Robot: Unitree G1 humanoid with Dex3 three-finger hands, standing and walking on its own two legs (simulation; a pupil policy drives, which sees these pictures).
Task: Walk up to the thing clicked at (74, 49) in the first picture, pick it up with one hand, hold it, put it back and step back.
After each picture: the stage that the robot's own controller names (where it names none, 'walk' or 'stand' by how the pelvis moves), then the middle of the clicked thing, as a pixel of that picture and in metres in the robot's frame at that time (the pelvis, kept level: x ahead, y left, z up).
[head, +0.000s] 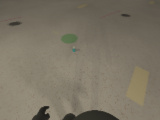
stand; (74, 49) +1.39 +0.35 -0.72
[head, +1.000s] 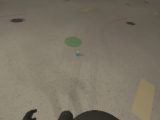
walk; (77, 53) +1.29 +0.18 -0.70
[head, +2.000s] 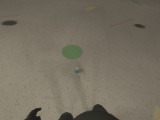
walk; (76, 70) +0.81 +0.13 -0.72
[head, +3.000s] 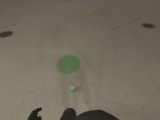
walk; (72, 89) +0.46 +0.21 -0.69
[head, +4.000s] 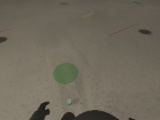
stand; (69, 102) +0.32 +0.20 -0.72
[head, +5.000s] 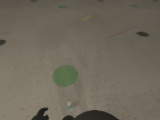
stand; (69, 104) +0.30 +0.20 -0.73
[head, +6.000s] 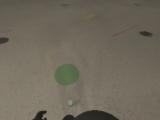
stand; (70, 103) +0.31 +0.19 -0.73
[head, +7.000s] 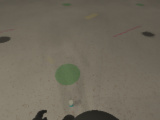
stand; (71, 103) +0.31 +0.18 -0.73
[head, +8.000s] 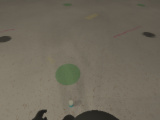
stand; (71, 103) +0.31 +0.18 -0.73
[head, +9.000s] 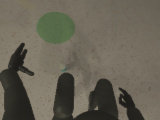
go down; (63, 67) +0.39 +0.22 -0.39
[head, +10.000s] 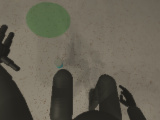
go down; (59, 63) +0.39 +0.24 -0.31
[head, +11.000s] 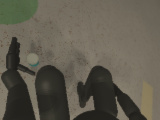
close in; (33, 60) +0.37 +0.28 -0.22
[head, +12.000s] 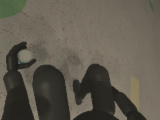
close; (25, 58) +0.37 +0.28 -0.22
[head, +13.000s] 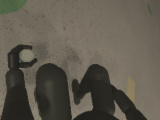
lift; (26, 57) +0.36 +0.28 -0.23
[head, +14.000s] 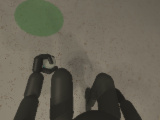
lift; (49, 64) +0.33 +0.27 -0.11
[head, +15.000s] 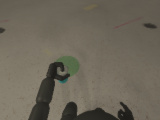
lift; (62, 74) +0.32 +0.18 +0.03
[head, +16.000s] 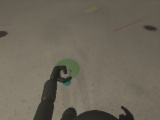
hold; (66, 77) +0.31 +0.17 -0.01
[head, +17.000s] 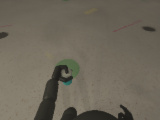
hold; (67, 77) +0.32 +0.16 +0.00
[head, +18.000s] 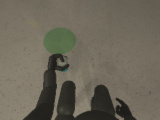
crouch; (63, 64) +0.38 +0.19 -0.08
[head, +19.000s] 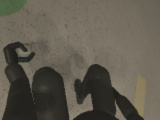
lower; (25, 54) +0.39 +0.29 -0.22
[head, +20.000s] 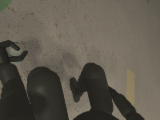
lower; (16, 53) +0.41 +0.30 -0.22
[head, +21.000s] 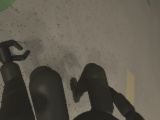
lower; (19, 52) +0.40 +0.29 -0.22
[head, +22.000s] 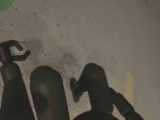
lower; (19, 52) +0.40 +0.29 -0.23
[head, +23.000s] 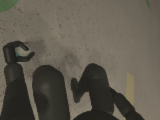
loosen; (23, 53) +0.39 +0.28 -0.22
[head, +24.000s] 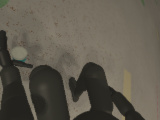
withdraw; (19, 55) +0.39 +0.28 -0.23
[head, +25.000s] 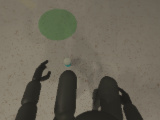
walk; (67, 62) +0.43 +0.22 -0.34
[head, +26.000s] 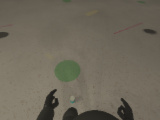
stand; (72, 99) +0.35 +0.15 -0.66
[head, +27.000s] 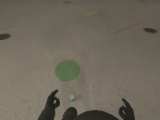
stand; (71, 98) +0.36 +0.18 -0.67
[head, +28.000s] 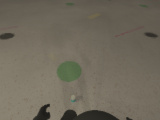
stand; (73, 98) +0.37 +0.16 -0.70
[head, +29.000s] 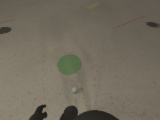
walk; (74, 90) +0.41 +0.16 -0.71
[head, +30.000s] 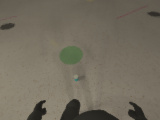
walk; (76, 77) +0.55 +0.20 -0.69
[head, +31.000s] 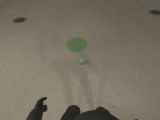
walk; (81, 62) +0.87 +0.17 -0.70
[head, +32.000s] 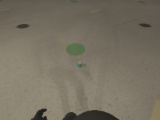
stand; (79, 64) +0.99 +0.18 -0.71
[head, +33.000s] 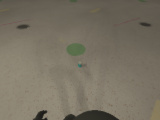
stand; (79, 64) +0.99 +0.17 -0.73
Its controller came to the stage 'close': yes
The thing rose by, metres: 0.71
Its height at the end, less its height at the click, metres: +0.00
